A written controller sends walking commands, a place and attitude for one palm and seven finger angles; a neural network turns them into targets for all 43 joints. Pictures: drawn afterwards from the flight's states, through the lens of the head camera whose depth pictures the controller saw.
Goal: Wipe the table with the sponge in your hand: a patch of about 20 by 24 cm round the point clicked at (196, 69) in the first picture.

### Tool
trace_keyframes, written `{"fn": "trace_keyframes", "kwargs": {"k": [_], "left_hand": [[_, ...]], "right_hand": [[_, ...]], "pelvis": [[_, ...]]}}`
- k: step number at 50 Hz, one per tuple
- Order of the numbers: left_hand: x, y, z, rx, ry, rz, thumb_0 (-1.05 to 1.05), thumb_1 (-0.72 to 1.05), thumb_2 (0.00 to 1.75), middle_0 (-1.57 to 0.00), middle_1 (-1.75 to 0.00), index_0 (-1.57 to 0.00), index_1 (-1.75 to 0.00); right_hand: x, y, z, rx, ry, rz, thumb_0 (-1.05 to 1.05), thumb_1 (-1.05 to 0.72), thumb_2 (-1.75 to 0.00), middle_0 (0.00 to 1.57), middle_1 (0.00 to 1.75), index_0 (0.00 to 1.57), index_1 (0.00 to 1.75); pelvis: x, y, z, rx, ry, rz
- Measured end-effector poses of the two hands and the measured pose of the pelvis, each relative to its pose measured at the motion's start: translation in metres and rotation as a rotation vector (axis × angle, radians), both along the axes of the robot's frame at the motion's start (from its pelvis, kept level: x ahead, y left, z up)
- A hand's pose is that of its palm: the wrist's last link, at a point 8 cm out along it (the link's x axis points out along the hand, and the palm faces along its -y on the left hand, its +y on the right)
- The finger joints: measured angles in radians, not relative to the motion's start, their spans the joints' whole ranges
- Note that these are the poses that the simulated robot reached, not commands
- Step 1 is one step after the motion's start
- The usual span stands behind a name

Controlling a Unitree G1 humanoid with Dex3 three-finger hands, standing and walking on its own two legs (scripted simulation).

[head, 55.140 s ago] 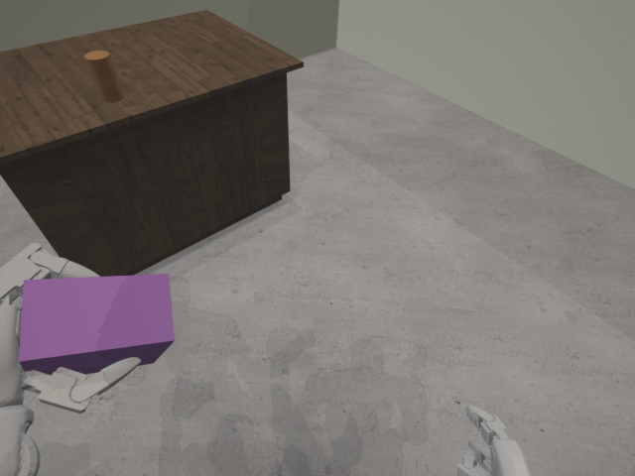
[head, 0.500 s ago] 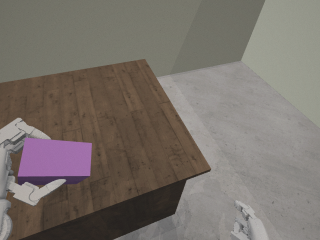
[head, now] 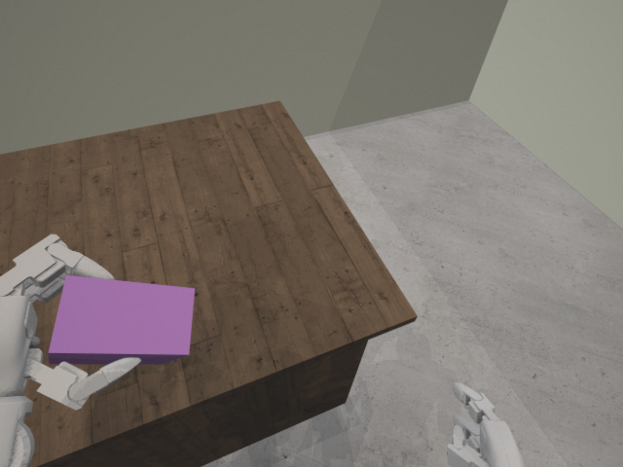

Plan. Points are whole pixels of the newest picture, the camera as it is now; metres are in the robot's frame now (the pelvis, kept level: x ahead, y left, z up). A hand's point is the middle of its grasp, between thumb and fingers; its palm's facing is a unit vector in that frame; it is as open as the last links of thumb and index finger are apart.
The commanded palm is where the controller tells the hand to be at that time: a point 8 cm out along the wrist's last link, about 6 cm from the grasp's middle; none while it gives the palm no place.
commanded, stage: come to a stop and stand still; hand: left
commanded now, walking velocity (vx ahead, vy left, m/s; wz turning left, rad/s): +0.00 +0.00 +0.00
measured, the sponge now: (139, 327) +0.23 +0.20 +0.11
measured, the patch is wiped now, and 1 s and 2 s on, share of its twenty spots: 0.00 0.00 0.00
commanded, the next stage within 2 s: look again from close up in 0.60 s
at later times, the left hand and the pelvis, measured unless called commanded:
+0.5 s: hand (71, 292) +0.24 +0.26 +0.15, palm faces +0.36 -0.83 -0.42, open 10.3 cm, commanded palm +0.18 +0.28 +0.18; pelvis +0.02 +0.00 +0.00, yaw +1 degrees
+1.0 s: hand (68, 315) +0.21 +0.24 +0.16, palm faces +0.39 -0.84 -0.38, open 10.3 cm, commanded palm +0.15 +0.28 +0.18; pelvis +0.00 -0.01 +0.00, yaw +2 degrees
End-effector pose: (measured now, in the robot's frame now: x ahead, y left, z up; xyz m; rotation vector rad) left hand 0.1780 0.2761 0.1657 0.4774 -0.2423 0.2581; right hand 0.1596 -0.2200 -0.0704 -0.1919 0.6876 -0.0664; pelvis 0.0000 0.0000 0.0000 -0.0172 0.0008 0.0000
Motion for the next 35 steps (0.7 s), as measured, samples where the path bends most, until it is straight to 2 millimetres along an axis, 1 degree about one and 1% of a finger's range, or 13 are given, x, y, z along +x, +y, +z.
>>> {"fn": "trace_keyframes", "kwargs": {"k": [2,4,7,9,12,14,17,20,24,31,35], "left_hand": [[-0.002,0.002,-0.007,0.001,0.028,-0.004,-0.01,-0.55,1.06,-0.72,-1.35,-0.74,-1.35],[-0.001,0.011,-0.008,0.013,0.025,0.024,-0.01,-0.55,1.06,-0.72,-1.35,-0.74,-1.35],[0.003,0.027,0.0,0.03,-0.031,0.086,-0.01,-0.55,1.06,-0.72,-1.35,-0.74,-1.35],[0.007,0.032,0.008,0.03,-0.084,0.113,-0.01,-0.55,1.06,-0.72,-1.35,-0.74,-1.35],[0.014,0.027,0.019,0.015,-0.143,0.106,-0.01,-0.55,1.06,-0.72,-1.35,-0.74,-1.35],[0.017,0.02,0.022,0.008,-0.152,0.079,-0.01,-0.55,1.06,-0.72,-1.35,-0.74,-1.35],[0.023,0.013,0.016,-0.004,-0.113,0.041,-0.01,-0.55,1.06,-0.72,-1.35,-0.74,-1.35],[0.026,0.014,0.007,-0.003,-0.054,0.035,-0.01,-0.55,1.06,-0.72,-1.35,-0.74,-1.35],[0.023,0.02,0.003,0.002,-0.016,0.06,-0.01,-0.55,1.06,-0.72,-1.35,-0.74,-1.35],[0.011,0.016,0.017,0.003,-0.077,0.077,-0.01,-0.55,1.06,-0.72,-1.35,-0.74,-1.35],[0.005,0.014,0.018,-0.004,-0.083,0.084,-0.01,-0.56,1.06,-0.72,-1.35,-0.74,-1.35]], "right_hand": [[0.0,0.002,-0.001,-0.016,0.026,0.006,0.01,-0.9,-0.9,0.21,0.3,0.21,0.3],[0.002,0.004,0.0,-0.036,0.047,0.021,0.01,-0.9,-0.9,0.21,0.3,0.21,0.3],[0.009,0.006,0.001,-0.06,0.06,0.05,0.02,-0.9,-0.9,0.21,0.3,0.21,0.3],[0.016,0.007,0.002,-0.067,0.051,0.065,0.02,-0.9,-0.9,0.21,0.3,0.21,0.3],[0.029,0.008,0.006,-0.065,0.022,0.075,0.02,-0.9,-0.9,0.21,0.3,0.21,0.3],[0.037,0.009,0.009,-0.057,-0.001,0.069,0.02,-0.9,-0.9,0.21,0.3,0.21,0.3],[0.046,0.01,0.014,-0.049,-0.03,0.054,0.02,-0.9,-0.9,0.21,0.3,0.21,0.3],[0.051,0.009,0.018,-0.048,-0.042,0.038,0.01,-0.9,-0.9,0.21,0.3,0.21,0.3],[0.051,0.007,0.019,-0.058,-0.034,0.034,0.01,-0.9,-0.9,0.21,0.3,0.21,0.3],[0.043,0.003,0.015,-0.07,-0.005,0.043,0.01,-0.9,-0.9,0.21,0.3,0.21,0.3],[0.036,0.0,0.013,-0.061,-0.001,0.031,0.01,-0.9,-0.9,0.21,0.3,0.21,0.3]], "pelvis": [[0.002,-0.001,0.0,-0.002,0.003,0.008],[0.004,-0.003,0.001,-0.004,0.005,0.016],[0.007,-0.005,0.001,-0.007,0.007,0.029],[0.009,-0.004,0.001,-0.008,0.006,0.033],[0.013,-0.002,0.001,-0.011,0.008,0.031],[0.017,-0.001,0.002,-0.012,0.01,0.026],[0.021,0.001,0.002,-0.014,0.016,0.02],[0.023,0.0,0.003,-0.013,0.018,0.019],[0.024,-0.001,0.003,-0.013,0.017,0.024],[0.021,-0.003,0.003,-0.015,0.008,0.032],[0.018,-0.004,0.004,-0.014,0.001,0.031]]}}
